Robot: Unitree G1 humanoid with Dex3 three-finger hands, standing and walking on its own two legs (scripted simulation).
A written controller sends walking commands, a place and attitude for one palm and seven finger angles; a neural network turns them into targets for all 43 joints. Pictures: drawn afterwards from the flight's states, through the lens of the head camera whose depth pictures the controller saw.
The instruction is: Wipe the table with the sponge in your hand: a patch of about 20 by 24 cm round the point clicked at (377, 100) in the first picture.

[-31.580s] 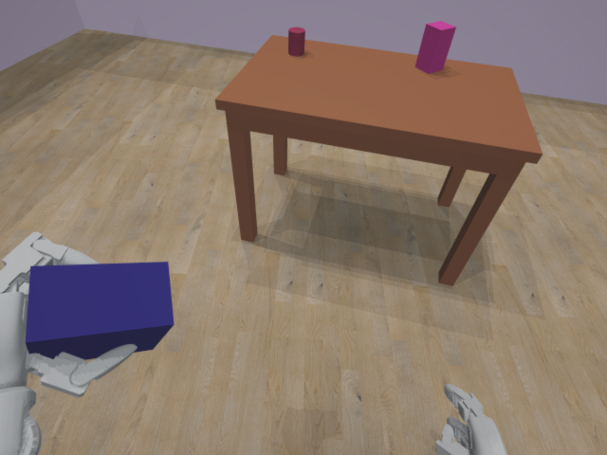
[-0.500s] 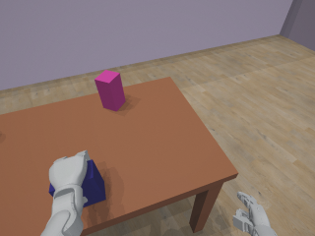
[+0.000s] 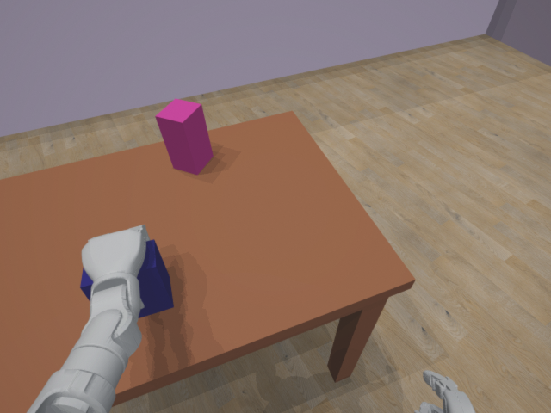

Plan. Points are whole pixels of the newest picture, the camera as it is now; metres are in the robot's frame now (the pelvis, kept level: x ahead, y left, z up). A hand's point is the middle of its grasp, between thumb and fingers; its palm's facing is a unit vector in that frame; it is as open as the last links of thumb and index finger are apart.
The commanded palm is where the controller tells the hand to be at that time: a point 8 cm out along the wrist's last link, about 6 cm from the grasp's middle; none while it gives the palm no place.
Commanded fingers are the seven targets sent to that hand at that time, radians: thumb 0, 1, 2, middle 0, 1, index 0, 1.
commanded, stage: wipe forward along the middle lane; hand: left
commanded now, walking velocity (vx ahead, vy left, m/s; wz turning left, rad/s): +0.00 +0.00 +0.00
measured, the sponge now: (134, 289) +0.31 +0.28 -0.04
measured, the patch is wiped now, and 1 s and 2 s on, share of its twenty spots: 0.85 0.85 0.85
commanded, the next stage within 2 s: slide back across to the first lane in 1.08 s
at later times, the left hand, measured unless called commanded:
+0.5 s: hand (124, 252) +0.36 +0.30 +0.00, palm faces -0.11 +0.02 -0.99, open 10.6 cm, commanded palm +0.34 +0.29 +0.03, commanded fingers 0.00 0.10 1.30 -1.20 -1.60 -1.20 -1.60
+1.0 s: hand (121, 229) +0.40 +0.33 +0.01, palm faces -0.12 +0.03 -0.99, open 10.6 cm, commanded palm +0.39 +0.31 +0.02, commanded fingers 0.00 0.10 1.30 -1.20 -1.60 -1.20 -1.60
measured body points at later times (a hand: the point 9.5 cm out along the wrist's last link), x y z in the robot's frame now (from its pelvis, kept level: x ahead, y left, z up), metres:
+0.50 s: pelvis -0.01 +0.00 -0.01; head +0.03 -0.02 +0.44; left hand +0.36 +0.30 +0.06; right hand +0.11 -0.27 -0.14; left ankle +0.01 +0.13 -0.72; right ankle +0.02 -0.12 -0.72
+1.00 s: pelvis -0.01 +0.01 -0.01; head +0.06 +0.01 +0.43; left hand +0.40 +0.32 +0.06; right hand +0.07 -0.27 -0.14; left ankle +0.01 +0.13 -0.72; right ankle +0.02 -0.12 -0.72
